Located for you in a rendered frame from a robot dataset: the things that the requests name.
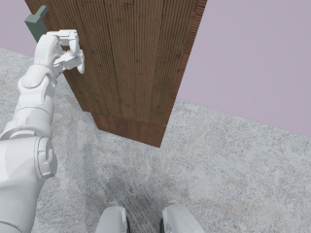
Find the right robot thigh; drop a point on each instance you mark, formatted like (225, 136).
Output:
(177, 219)

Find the left robot thigh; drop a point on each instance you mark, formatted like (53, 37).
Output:
(113, 220)

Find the cupboard door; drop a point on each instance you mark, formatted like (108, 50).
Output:
(132, 50)

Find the robot left hand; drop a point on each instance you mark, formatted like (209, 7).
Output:
(49, 53)

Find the robot left upper arm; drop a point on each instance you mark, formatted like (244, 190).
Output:
(25, 165)

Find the robot thigh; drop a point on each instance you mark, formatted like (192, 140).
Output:
(113, 220)
(177, 219)

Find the handle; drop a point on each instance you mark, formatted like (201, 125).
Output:
(36, 24)

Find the left robot forearm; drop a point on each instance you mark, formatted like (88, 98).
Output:
(34, 111)

